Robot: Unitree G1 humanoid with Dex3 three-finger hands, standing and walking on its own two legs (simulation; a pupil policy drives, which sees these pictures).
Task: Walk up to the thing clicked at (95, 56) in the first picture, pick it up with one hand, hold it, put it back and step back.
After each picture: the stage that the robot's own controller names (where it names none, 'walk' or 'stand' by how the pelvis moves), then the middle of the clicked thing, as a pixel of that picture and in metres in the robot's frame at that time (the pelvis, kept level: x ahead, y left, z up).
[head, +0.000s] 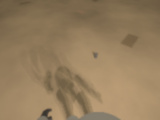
stand; (95, 55) +1.32 -0.10 -0.72
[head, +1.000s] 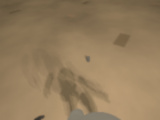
walk; (88, 59) +1.19 +0.15 -0.70
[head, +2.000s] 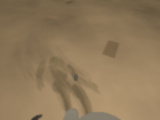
walk; (75, 77) +0.71 +0.21 -0.69
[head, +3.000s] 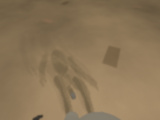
walk; (73, 96) +0.42 +0.20 -0.70
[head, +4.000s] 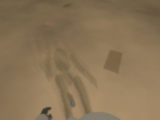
stand; (72, 103) +0.33 +0.20 -0.72
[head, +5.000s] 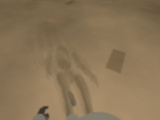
stand; (73, 102) +0.32 +0.19 -0.71
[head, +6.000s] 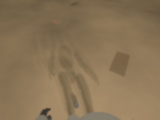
stand; (76, 104) +0.31 +0.15 -0.72
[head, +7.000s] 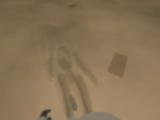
stand; (74, 107) +0.29 +0.16 -0.72
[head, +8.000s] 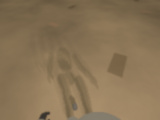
stand; (74, 107) +0.31 +0.17 -0.73
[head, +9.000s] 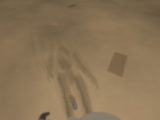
stand; (75, 106) +0.30 +0.17 -0.73
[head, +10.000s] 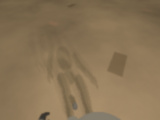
go down; (75, 106) +0.30 +0.16 -0.73
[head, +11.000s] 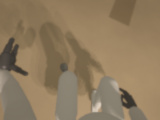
go down; (64, 67) +0.38 +0.21 -0.33
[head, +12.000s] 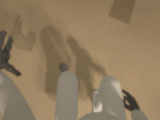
approach; (63, 68) +0.37 +0.22 -0.30
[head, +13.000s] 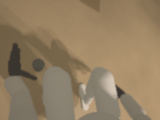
close in; (38, 65) +0.36 +0.25 -0.21
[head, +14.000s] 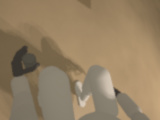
close; (30, 63) +0.37 +0.27 -0.21
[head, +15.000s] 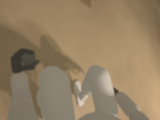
lift; (29, 61) +0.37 +0.27 -0.22
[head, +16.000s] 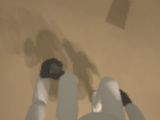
lift; (56, 70) +0.31 +0.24 -0.07
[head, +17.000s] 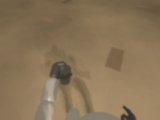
hold; (65, 75) +0.33 +0.17 +0.05
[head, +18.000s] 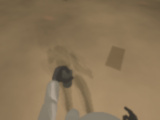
hold; (67, 78) +0.32 +0.17 +0.00
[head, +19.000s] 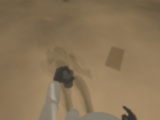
hold; (68, 78) +0.31 +0.16 +0.00
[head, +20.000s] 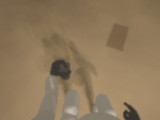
crouch; (65, 71) +0.36 +0.18 -0.05
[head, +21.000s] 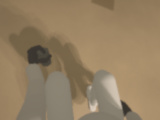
lower; (44, 57) +0.42 +0.26 -0.14
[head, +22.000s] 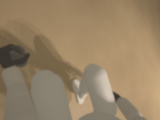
lower; (19, 57) +0.41 +0.29 -0.22
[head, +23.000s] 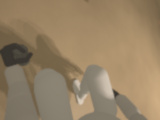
lower; (22, 56) +0.40 +0.29 -0.22
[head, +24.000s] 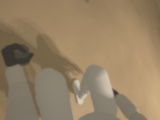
lower; (22, 56) +0.40 +0.29 -0.22
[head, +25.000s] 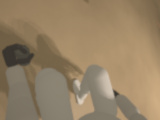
lower; (23, 56) +0.40 +0.29 -0.22
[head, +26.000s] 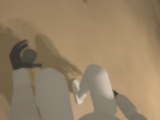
open; (28, 59) +0.39 +0.25 -0.22
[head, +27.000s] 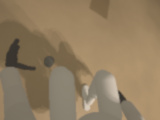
stand; (48, 62) +0.38 +0.24 -0.24
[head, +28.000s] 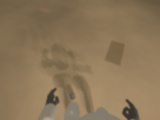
stand; (72, 96) +0.35 +0.16 -0.62
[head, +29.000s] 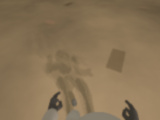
stand; (74, 102) +0.34 +0.17 -0.67
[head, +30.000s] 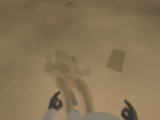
stand; (74, 102) +0.35 +0.16 -0.67
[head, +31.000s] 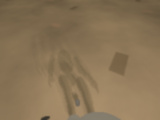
stand; (77, 102) +0.37 +0.16 -0.72
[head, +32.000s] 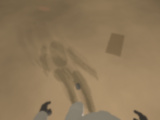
walk; (78, 86) +0.44 +0.16 -0.69
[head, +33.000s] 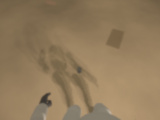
walk; (79, 70) +0.70 +0.15 -0.69
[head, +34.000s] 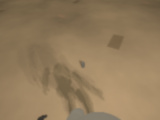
stand; (83, 64) +1.00 +0.21 -0.70
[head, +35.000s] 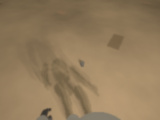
stand; (82, 64) +1.00 +0.16 -0.72
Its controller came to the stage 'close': yes
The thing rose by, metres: 0.71
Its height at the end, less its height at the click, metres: +0.00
